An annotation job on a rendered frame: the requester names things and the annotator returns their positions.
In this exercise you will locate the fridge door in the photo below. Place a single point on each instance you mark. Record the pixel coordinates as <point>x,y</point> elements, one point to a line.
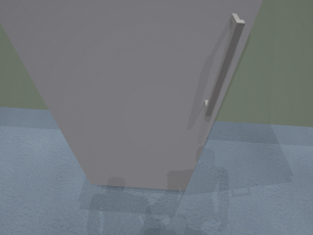
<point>126,80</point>

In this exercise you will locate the handle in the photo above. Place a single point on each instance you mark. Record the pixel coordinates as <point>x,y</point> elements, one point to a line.
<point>236,32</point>

